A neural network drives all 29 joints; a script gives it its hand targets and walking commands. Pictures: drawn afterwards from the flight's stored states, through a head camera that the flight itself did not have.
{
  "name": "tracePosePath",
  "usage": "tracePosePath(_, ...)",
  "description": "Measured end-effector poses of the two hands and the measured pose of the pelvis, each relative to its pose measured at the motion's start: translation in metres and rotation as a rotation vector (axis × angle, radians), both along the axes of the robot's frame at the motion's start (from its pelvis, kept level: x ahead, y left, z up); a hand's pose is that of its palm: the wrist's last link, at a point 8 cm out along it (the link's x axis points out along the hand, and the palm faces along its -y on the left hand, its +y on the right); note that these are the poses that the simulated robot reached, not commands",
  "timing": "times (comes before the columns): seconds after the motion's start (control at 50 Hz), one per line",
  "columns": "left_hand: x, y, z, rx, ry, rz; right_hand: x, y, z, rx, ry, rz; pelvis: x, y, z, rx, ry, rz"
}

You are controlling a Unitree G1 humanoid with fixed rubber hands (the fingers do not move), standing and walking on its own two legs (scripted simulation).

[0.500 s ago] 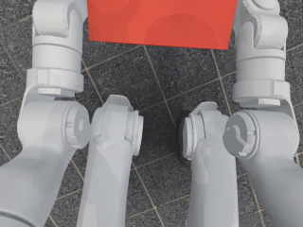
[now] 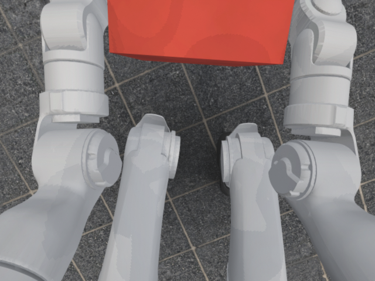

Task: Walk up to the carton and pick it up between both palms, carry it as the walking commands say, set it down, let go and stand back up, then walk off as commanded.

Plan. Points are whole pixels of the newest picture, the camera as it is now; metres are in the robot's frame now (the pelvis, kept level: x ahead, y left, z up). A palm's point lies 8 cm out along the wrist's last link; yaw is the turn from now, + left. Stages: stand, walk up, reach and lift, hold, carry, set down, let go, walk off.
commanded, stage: reach and lift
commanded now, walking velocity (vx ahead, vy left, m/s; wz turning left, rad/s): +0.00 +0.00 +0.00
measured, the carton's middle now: out of the picture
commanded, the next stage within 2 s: none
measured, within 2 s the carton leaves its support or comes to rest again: neither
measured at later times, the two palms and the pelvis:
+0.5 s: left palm out of the picture +0.53 +0.18 -0.03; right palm out of the picture +0.54 -0.12 -0.03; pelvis -0.01 +0.00 +0.05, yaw +0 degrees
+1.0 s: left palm out of the picture +0.51 +0.18 +0.04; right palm out of the picture +0.52 -0.12 +0.04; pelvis -0.01 +0.00 +0.11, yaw +1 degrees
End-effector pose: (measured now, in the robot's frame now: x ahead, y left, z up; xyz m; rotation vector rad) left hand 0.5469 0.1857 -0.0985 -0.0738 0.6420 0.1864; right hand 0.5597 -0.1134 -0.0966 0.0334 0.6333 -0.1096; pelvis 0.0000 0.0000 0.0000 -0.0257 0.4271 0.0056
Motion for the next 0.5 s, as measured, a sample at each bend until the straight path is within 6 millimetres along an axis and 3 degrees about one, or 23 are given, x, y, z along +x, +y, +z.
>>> tracePosePath(0.5, -0.021, -0.003, 0.072, 0.005, -0.005, 0.0, -0.021, -0.004, 0.071, -0.002, -0.006, 0.007, -0.006, -0.001, 0.055, -0.001, -0.057, 0.008)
